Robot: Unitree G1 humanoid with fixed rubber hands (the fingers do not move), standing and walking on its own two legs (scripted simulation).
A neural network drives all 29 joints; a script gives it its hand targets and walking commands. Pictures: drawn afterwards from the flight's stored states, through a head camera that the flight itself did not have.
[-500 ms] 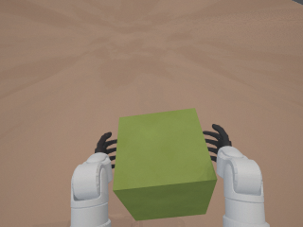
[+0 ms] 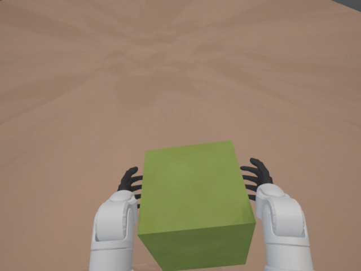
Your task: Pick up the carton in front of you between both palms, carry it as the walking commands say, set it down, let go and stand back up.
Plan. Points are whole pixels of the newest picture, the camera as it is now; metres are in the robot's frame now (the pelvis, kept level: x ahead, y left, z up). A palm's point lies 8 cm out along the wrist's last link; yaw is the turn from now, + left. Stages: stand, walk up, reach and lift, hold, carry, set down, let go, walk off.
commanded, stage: carry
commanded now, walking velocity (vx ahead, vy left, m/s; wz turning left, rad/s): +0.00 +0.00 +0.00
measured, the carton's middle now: (196, 208) +0.29 -0.01 -0.02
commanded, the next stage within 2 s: hold in 1.32 s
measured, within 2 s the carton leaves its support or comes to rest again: neither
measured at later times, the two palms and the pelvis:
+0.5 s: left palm (129, 209) +0.26 +0.14 +0.04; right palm (267, 205) +0.26 -0.16 +0.05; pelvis -0.04 -0.01 +0.00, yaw +0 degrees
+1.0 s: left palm (132, 214) +0.24 +0.13 +0.05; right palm (274, 212) +0.25 -0.17 +0.05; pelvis -0.05 -0.02 +0.00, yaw +0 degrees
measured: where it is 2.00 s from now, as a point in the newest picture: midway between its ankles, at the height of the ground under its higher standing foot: outside the picture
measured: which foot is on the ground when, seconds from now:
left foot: down 0.00-1.00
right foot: down 0.00-1.00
